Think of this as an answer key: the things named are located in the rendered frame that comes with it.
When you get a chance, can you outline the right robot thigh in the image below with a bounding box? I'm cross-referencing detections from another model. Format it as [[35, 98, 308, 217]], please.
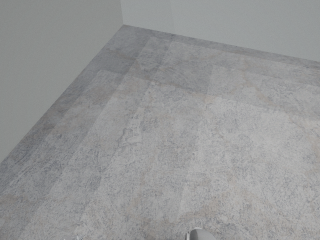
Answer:
[[185, 229, 216, 240]]

